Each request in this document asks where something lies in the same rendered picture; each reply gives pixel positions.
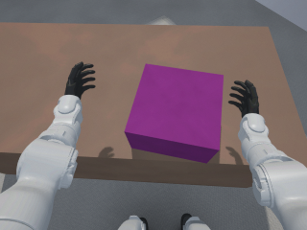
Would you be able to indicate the left robot hand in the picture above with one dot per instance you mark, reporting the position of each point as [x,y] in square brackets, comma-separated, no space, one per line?
[74,85]

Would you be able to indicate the carton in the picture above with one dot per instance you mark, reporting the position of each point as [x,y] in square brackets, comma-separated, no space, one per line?
[177,112]

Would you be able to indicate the right robot hand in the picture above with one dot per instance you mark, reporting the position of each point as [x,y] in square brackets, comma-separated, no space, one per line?
[249,103]

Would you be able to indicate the pedestal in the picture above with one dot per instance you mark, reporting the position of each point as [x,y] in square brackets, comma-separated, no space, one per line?
[36,60]

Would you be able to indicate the robot left thigh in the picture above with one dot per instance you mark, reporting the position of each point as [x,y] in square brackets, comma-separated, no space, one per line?
[132,224]

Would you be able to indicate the robot right forearm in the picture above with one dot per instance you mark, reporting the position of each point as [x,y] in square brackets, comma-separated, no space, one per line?
[256,147]

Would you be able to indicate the robot right foot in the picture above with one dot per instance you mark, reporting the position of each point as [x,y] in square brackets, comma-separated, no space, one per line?
[183,220]

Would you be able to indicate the left robot upper arm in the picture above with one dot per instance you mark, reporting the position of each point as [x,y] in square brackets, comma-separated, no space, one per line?
[28,204]

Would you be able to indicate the right robot upper arm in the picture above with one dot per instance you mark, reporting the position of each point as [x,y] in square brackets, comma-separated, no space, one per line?
[282,186]

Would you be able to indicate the robot left forearm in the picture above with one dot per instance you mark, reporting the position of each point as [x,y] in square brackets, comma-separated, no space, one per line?
[65,129]

